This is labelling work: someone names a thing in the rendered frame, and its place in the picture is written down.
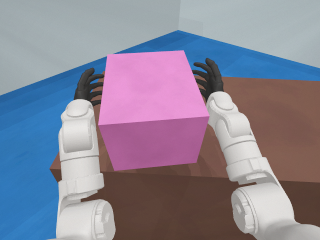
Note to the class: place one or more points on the left robot hand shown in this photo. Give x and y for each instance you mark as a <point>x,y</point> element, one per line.
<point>83,90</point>

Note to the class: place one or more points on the right robot upper arm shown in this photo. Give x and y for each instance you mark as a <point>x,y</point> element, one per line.
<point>264,211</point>

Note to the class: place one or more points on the pedestal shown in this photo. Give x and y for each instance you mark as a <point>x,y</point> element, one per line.
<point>193,201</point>

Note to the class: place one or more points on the carton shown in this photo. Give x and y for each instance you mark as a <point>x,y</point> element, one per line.
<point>152,113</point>

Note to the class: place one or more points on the robot left forearm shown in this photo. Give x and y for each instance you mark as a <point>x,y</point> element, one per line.
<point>78,152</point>

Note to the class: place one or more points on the right robot hand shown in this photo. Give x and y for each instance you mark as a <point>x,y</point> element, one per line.
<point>213,78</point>

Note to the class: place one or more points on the left robot upper arm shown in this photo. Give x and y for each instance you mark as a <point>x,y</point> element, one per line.
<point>88,220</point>

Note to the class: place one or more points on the robot right forearm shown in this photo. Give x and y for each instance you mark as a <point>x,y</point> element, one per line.
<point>245,163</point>

